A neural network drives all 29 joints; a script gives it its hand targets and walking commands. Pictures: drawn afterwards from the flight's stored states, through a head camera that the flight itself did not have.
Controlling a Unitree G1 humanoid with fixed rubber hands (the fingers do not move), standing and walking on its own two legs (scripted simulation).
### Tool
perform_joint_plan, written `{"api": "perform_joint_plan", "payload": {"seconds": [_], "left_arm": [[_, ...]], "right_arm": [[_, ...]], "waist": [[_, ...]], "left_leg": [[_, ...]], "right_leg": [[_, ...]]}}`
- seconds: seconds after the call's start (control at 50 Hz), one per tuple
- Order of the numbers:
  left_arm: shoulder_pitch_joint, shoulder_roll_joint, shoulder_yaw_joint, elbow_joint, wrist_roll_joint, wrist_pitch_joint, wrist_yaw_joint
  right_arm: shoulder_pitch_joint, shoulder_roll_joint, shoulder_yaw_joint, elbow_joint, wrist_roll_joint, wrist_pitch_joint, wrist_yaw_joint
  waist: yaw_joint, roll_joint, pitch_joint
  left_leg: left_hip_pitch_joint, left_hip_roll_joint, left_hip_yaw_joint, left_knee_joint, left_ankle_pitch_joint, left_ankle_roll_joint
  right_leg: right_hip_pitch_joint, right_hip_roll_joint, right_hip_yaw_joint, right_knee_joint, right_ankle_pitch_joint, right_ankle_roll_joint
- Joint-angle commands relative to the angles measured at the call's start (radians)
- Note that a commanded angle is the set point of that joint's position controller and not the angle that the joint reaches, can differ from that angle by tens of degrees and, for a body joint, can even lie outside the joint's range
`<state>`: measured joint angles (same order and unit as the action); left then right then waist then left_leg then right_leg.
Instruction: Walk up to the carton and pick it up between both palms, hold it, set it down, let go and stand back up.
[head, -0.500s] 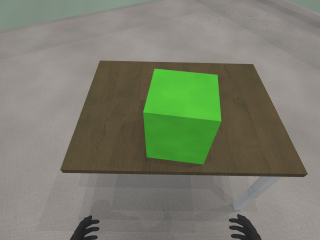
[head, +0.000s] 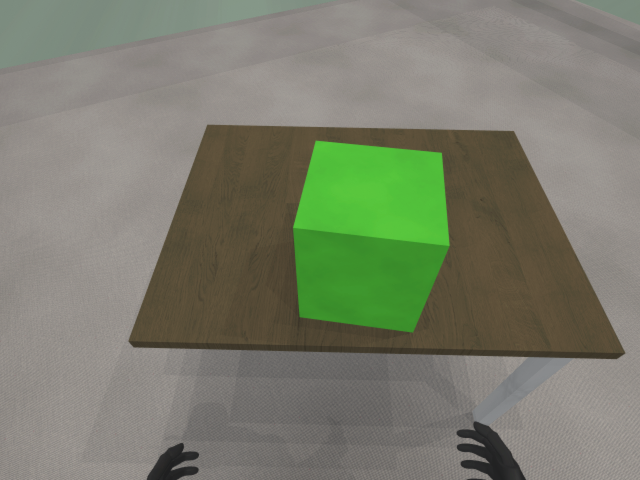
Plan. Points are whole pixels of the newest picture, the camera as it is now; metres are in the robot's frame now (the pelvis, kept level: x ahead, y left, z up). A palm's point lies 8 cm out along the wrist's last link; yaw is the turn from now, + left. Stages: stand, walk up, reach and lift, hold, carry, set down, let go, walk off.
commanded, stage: walk up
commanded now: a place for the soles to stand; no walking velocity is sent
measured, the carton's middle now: (366, 240) +0.50 -0.07 -0.05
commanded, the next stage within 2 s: reach and lift in 0.18 s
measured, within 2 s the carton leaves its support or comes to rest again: neither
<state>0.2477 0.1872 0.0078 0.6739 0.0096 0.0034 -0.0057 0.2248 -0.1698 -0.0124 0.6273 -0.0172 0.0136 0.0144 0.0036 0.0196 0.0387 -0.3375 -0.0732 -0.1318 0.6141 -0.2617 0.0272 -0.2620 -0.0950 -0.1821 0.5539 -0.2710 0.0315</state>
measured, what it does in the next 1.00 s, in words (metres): shifts its weight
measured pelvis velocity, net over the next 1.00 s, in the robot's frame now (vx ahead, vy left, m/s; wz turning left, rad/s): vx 0.05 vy -0.01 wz -0.16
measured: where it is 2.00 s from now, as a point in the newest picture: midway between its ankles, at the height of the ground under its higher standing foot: outside the picture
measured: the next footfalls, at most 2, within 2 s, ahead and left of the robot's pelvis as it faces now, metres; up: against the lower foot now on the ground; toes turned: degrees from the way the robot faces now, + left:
none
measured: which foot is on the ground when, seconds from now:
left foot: down 0.00-1.00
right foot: down 0.00-1.00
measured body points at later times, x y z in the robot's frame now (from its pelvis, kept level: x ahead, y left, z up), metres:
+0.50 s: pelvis +0.01 -0.03 +0.00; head +0.01 -0.01 +0.45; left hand +0.20 +0.19 -0.09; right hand +0.16 -0.24 -0.09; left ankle +0.04 +0.10 -0.73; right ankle +0.01 -0.14 -0.73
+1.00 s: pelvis +0.05 -0.01 +0.01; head +0.07 +0.01 +0.46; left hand +0.24 +0.21 -0.06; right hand +0.21 -0.22 -0.05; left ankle +0.04 +0.10 -0.73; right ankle +0.01 -0.14 -0.73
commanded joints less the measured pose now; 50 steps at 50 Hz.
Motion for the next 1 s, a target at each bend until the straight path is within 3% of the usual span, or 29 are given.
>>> {"api": "perform_joint_plan", "payload": {"seconds": [0.0,0.06,0.16,0.18,0.2,0.22,0.26,0.28,0.32,0.34,0.38,0.42,0.44,0.48,0.52,0.54,0.62,0.88,0.98], "left_arm": [[-0.033,0.097,0.029,-0.093,-0.002,-0.025,0.004],[-0.019,0.101,0.028,-0.085,-0.002,-0.024,0.005],[-0.026,0.087,0.025,-0.086,0.001,-0.024,0.002],[-0.264,0.154,0.001,-0.200,-0.055,0.045,0.009],[-0.230,0.138,-0.014,-0.173,-0.049,0.084,0.027],[-0.181,0.112,-0.001,-0.171,-0.039,0.114,0.038],[-0.102,0.106,0.032,-0.238,-0.046,0.115,0.041],[-0.090,0.103,0.046,-0.256,-0.048,0.102,0.039],[-0.053,0.128,0.056,-0.260,-0.047,0.092,0.028],[-0.072,0.141,0.057,-0.221,-0.051,0.097,0.021],[-0.108,0.161,0.064,-0.177,-0.052,0.108,0.010],[-0.158,0.174,0.063,-0.178,-0.052,0.116,0.008],[-0.160,0.189,0.072,-0.189,-0.050,0.113,0.007],[-0.170,0.197,0.081,-0.202,-0.047,0.098,0.003],[-0.153,0.202,0.085,-0.201,-0.054,0.068,0.000],[-0.139,0.211,0.093,-0.189,-0.053,0.051,-0.007],[-0.101,0.202,0.099,-0.201,-0.059,-0.023,-0.031],[-0.022,0.134,0.020,-0.295,-0.107,-0.234,-0.017],[-0.017,0.124,0.018,-0.277,-0.114,-0.299,-0.009]], "right_arm": [[-0.028,-0.101,-0.033,-0.100,-0.002,-0.022,-0.004],[-0.034,-0.093,-0.029,-0.101,0.000,-0.026,-0.004],[-0.012,-0.092,-0.030,-0.091,0.002,-0.025,-0.006],[-0.281,-0.075,-0.126,0.080,-0.083,-0.137,0.021],[-0.254,-0.123,-0.155,0.156,-0.094,-0.197,0.036],[-0.217,-0.099,-0.158,0.210,-0.098,-0.247,0.044],[-0.175,-0.056,-0.145,0.227,-0.073,-0.332,0.046],[-0.176,-0.038,-0.140,0.243,-0.051,-0.360,0.045],[-0.175,-0.018,-0.113,0.224,-0.039,-0.380,0.037],[-0.205,0.002,-0.087,0.230,-0.037,-0.376,0.027],[-0.228,0.019,-0.053,0.199,-0.054,-0.355,0.007],[-0.253,0.037,-0.039,0.171,-0.051,-0.339,-0.006],[-0.237,0.043,-0.032,0.129,-0.053,-0.335,-0.014],[-0.219,0.064,-0.030,0.097,-0.046,-0.333,-0.028],[-0.198,0.060,-0.019,0.083,-0.028,-0.349,-0.036],[-0.178,0.067,-0.009,0.082,-0.020,-0.357,-0.045],[-0.142,0.060,0.033,0.094,0.032,-0.392,-0.069],[-0.069,-0.016,0.027,0.025,0.092,-0.502,-0.031],[-0.067,-0.023,0.048,0.009,0.132,-0.539,-0.017]], "waist": [[-0.003,-0.006,-0.081],[0.001,0.039,-0.078],[-0.005,0.001,-0.061],[-0.007,-0.012,-0.075],[-0.016,0.050,-0.083],[0.003,0.067,-0.141],[0.028,0.024,-0.248],[0.051,0.020,-0.261],[0.065,-0.021,-0.216],[0.069,-0.058,-0.171],[0.062,-0.075,-0.084],[0.061,-0.053,-0.050],[0.062,-0.070,-0.058],[0.061,-0.043,-0.062],[0.073,-0.016,-0.097],[0.060,-0.025,-0.104],[0.061,-0.014,-0.135],[0.046,0.047,-0.148],[0.060,0.027,-0.166]], "left_leg": [[-0.067,0.080,-0.097,-0.125,0.092,0.033],[-0.060,0.085,-0.105,-0.142,0.094,0.034],[-0.069,0.086,-0.110,-0.143,0.112,0.033],[-0.242,0.131,0.023,-0.151,-0.101,-0.043],[-0.339,0.138,0.040,-0.172,-0.219,-0.059],[-0.360,0.141,0.055,-0.187,-0.239,-0.052],[-0.252,0.125,0.100,-0.165,-0.103,-0.036],[-0.174,0.121,0.103,-0.163,-0.044,-0.037],[-0.070,0.099,0.134,-0.172,0.038,-0.048],[-0.034,0.090,0.152,-0.171,0.038,-0.046],[-0.015,0.068,0.176,-0.170,-0.010,-0.039],[0.009,0.061,0.189,-0.171,-0.021,-0.036],[0.026,0.057,0.197,-0.160,-0.007,-0.034],[0.038,0.056,0.202,-0.163,0.027,-0.031],[0.034,0.060,0.205,-0.172,0.095,-0.029],[0.045,0.057,0.206,-0.170,0.124,-0.029],[0.123,0.054,0.199,-0.173,0.276,-0.041],[0.239,0.077,0.177,-0.190,0.398,-0.132],[0.228,0.080,0.174,-0.183,0.416,-0.135]], "right_leg": [[0.100,-0.053,0.092,-0.082,0.001,-0.051],[0.096,-0.049,0.086,-0.071,-0.005,-0.048],[0.108,-0.041,0.086,-0.071,0.008,-0.045],[-0.072,0.137,0.122,0.101,-0.014,-0.090],[-0.011,0.134,0.121,0.156,-0.009,-0.090],[0.046,0.132,0.131,0.163,0.015,-0.085],[0.094,0.126,0.163,0.097,0.061,-0.072],[0.097,0.133,0.179,0.056,0.074,-0.073],[0.101,0.133,0.193,-0.043,0.046,-0.072],[0.075,0.117,0.204,-0.096,-0.005,-0.066],[0.041,0.083,0.234,-0.161,-0.108,-0.053],[0.016,0.064,0.244,-0.187,-0.150,-0.051],[0.028,0.054,0.257,-0.203,-0.137,-0.042],[0.028,0.040,0.269,-0.216,-0.112,-0.041],[0.081,0.060,0.252,-0.192,0.005,-0.035],[0.106,0.060,0.255,-0.197,0.055,-0.032],[0.128,0.090,0.239,-0.191,0.213,-0.023],[0.061,0.164,0.173,-0.212,0.176,-0.043],[0.064,0.169,0.181,-0.199,0.200,-0.038]]}}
